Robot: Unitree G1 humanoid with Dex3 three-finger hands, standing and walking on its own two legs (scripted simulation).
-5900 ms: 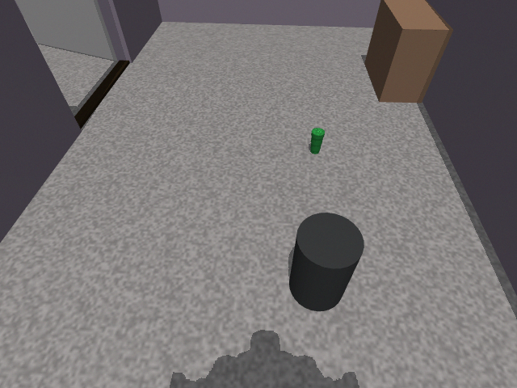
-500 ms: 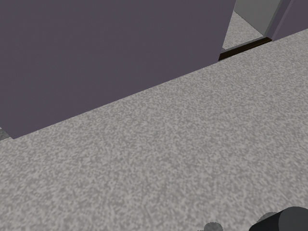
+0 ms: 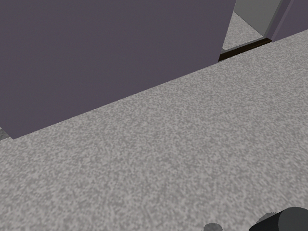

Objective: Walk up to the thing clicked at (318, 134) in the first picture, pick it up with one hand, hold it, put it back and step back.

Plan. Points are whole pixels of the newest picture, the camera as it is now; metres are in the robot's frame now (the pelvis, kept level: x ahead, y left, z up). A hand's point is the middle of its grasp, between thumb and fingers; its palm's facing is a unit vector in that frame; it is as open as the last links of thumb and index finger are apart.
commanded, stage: stand
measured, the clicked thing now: out of the picture +0.58 -1.40 -0.71
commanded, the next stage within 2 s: walk up in 0.18 s
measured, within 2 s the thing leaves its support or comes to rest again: neither
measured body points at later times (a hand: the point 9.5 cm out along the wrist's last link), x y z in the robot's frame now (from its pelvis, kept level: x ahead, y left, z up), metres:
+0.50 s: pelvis +0.05 +0.05 -0.02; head +0.05 +0.07 +0.43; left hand +0.05 +0.39 -0.15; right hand +0.14 -0.29 -0.11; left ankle +0.10 +0.16 -0.75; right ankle +0.00 -0.12 -0.73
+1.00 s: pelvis +0.26 +0.01 -0.03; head +0.29 -0.01 +0.42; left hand +0.38 +0.33 -0.12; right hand +0.26 -0.30 -0.16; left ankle +0.11 +0.16 -0.71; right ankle +0.34 -0.10 -0.75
